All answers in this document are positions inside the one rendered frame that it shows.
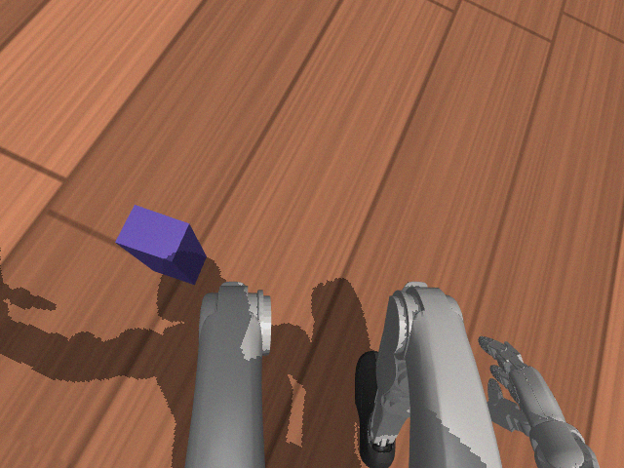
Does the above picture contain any carton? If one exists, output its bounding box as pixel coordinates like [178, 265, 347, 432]
[115, 205, 207, 285]

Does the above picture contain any right robot hand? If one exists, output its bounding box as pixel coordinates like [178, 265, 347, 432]
[478, 336, 566, 437]

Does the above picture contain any right robot foot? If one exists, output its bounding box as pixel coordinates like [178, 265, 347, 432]
[355, 351, 396, 468]

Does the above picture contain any right robot arm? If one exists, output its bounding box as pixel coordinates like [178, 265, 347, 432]
[529, 421, 600, 468]

